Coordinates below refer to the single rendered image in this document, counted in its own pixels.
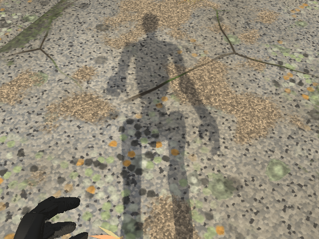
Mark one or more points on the left robot hand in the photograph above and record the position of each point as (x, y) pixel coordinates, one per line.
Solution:
(33, 226)

